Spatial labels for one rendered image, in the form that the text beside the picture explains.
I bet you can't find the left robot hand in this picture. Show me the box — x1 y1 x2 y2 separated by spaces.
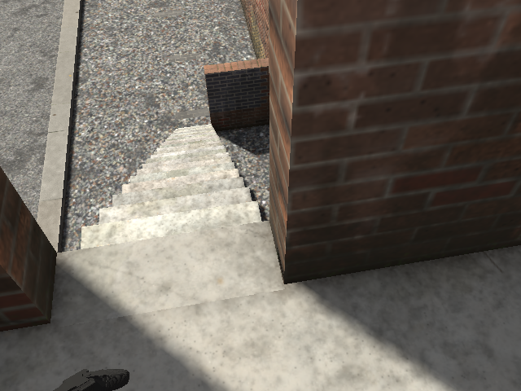
53 369 129 391

